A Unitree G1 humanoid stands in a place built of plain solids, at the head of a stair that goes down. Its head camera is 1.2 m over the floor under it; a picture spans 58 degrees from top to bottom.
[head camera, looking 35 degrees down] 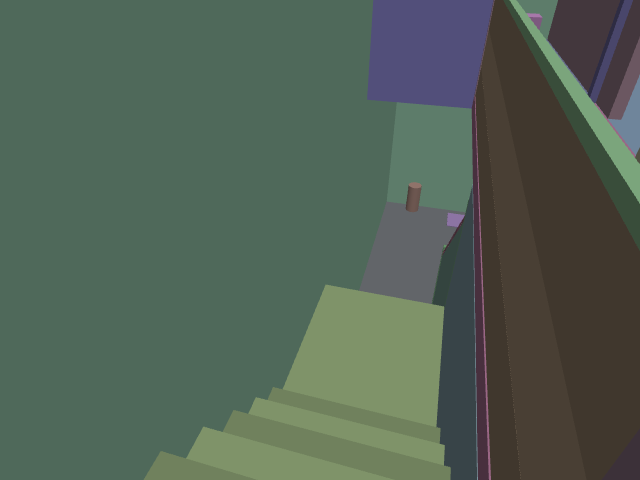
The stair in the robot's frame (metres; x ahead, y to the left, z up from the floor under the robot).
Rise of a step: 0.21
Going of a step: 0.23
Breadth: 1.01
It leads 16 degrees to the right of straight ahead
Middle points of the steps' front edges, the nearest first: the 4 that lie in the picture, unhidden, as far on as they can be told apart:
0.87 -0.01 -0.43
1.09 -0.07 -0.64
1.31 -0.13 -0.85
1.52 -0.19 -1.06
